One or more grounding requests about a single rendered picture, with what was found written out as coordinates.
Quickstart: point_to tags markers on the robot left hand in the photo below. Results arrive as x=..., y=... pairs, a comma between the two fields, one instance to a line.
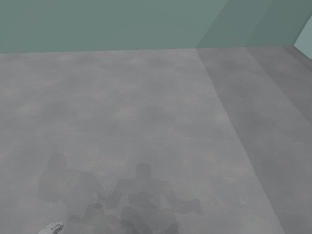
x=52, y=228

